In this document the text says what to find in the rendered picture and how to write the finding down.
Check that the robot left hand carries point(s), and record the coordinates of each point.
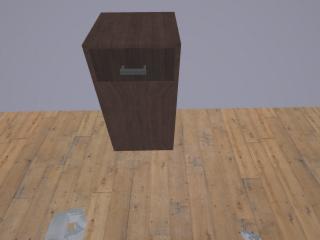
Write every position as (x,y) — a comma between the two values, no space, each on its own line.
(59,225)

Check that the drawer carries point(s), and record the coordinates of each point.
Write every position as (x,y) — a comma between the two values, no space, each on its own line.
(159,62)

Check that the robot right hand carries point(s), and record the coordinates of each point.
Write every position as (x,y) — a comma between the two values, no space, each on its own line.
(249,236)

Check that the cabinet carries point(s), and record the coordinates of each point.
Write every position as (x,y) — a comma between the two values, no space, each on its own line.
(139,115)

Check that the handle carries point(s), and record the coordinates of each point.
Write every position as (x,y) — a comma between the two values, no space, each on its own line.
(133,71)

